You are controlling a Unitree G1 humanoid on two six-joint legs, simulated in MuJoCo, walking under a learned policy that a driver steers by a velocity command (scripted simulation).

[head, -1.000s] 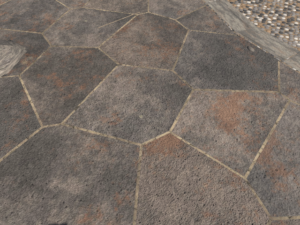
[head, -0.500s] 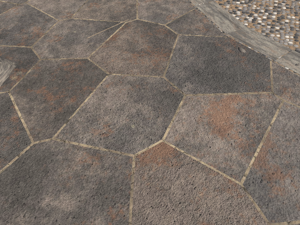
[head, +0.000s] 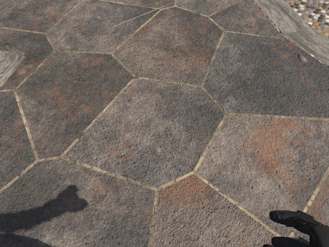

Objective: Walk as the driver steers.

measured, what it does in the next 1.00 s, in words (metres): walks ahead: left foot, then right foot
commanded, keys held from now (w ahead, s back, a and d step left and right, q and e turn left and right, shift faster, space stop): w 0.98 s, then w+e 0.02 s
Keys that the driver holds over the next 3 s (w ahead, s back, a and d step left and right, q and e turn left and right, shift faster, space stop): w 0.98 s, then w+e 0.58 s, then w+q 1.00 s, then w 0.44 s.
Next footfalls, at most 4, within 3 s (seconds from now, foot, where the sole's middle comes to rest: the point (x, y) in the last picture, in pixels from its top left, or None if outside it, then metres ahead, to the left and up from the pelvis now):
0.02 left None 0.20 0.11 -0.76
0.54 right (221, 238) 0.50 -0.13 -0.76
1.10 left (167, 164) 0.81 0.11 -0.76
1.64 right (230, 126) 1.05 -0.19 -0.76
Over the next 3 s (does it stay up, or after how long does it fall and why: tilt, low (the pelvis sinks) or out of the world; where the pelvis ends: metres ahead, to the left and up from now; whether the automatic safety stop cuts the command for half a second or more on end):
stays up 1.69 -0.09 0.03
